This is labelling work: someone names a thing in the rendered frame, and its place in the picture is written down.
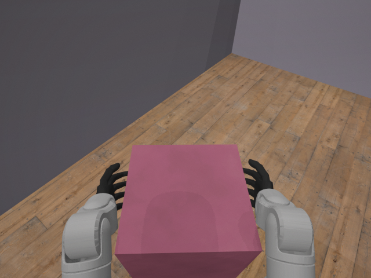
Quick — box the right robot hand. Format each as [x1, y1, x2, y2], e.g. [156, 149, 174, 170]
[243, 159, 273, 208]

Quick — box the carton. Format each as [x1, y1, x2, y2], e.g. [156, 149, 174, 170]
[114, 144, 263, 278]

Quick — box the robot left forearm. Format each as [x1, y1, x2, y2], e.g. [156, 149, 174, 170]
[61, 193, 118, 278]

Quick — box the robot right forearm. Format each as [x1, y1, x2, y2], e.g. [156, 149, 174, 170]
[255, 189, 315, 278]

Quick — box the left robot hand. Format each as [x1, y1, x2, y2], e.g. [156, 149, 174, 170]
[96, 163, 128, 210]

